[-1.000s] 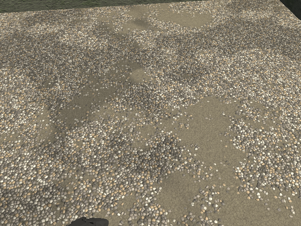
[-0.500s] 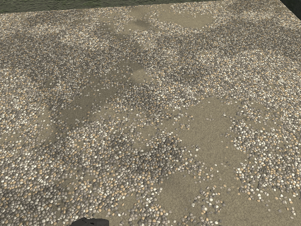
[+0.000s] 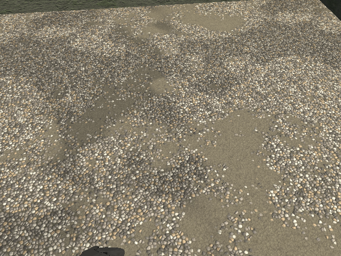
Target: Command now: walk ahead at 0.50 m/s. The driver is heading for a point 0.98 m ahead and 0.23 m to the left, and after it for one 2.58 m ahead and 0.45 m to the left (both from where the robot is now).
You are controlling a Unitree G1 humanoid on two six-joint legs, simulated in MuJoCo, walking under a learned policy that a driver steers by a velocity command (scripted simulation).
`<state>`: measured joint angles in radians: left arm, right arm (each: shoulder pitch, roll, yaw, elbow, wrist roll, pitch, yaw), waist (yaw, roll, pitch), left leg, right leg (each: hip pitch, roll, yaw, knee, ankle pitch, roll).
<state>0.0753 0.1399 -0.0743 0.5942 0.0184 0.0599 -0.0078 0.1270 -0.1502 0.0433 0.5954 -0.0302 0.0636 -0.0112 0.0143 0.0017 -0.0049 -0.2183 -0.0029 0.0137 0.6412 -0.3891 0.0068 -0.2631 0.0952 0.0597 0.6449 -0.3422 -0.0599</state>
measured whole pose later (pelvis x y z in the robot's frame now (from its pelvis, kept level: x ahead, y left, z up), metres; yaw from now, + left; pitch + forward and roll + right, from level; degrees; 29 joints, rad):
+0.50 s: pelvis +0.00 +0.00 +0.00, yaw +0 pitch -2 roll +0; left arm 0.09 0.14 -0.07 0.59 0.01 0.06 0.00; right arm 0.13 -0.15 0.05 0.60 -0.03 0.06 -0.01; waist 0.01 0.00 -0.01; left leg -0.22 0.00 0.01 0.64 -0.39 0.01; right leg -0.26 0.09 0.05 0.65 -0.35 -0.06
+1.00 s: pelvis +0.00 +0.00 +0.00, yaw +0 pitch -2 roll +0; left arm 0.09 0.14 -0.08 0.59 0.02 0.06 -0.01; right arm 0.12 -0.15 0.05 0.60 -0.03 0.07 -0.01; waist 0.01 0.00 -0.01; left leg -0.22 -0.01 0.00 0.64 -0.39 0.00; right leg -0.27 0.09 0.04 0.65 -0.35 -0.06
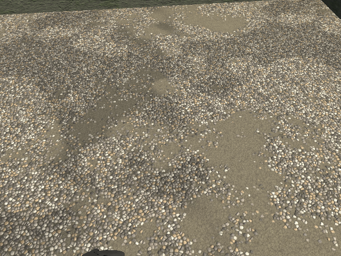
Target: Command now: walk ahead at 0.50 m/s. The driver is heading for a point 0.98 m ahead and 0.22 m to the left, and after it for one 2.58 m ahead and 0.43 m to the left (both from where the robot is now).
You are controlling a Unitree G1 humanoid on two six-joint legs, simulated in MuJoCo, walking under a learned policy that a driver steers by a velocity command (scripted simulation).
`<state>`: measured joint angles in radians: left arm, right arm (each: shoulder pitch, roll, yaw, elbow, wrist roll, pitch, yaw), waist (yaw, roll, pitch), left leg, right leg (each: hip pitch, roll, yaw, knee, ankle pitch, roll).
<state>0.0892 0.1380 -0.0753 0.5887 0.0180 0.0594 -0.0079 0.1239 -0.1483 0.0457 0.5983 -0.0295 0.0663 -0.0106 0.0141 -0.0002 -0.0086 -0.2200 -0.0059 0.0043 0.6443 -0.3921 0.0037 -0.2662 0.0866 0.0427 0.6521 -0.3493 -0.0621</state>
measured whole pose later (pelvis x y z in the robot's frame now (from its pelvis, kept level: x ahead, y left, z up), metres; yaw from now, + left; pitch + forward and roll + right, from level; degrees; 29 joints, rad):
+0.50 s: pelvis +0.01 +0.00 +0.02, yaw +1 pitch -1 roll +0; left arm 0.13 0.12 -0.09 0.64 0.02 0.04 -0.02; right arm 0.14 -0.14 0.06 0.65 -0.03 0.07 0.00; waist 0.02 0.00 -0.02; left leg -0.13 0.00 -0.01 0.42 -0.28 0.00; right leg -0.17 0.08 0.04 0.42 -0.24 -0.06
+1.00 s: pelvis +0.01 +0.00 +0.03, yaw +0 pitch +0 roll -1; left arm 0.25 0.20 -0.06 0.72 0.04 0.07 -0.01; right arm 0.27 -0.22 0.06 0.69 -0.04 0.06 -0.01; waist 0.00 0.02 -0.02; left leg -0.08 0.00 -0.01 0.31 -0.23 0.01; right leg -0.10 0.09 0.05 0.26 -0.16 -0.06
